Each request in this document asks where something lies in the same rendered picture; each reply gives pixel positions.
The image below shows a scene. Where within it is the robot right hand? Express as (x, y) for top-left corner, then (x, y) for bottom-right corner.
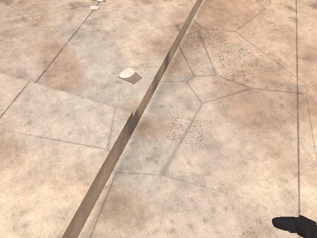
(271, 215), (317, 238)

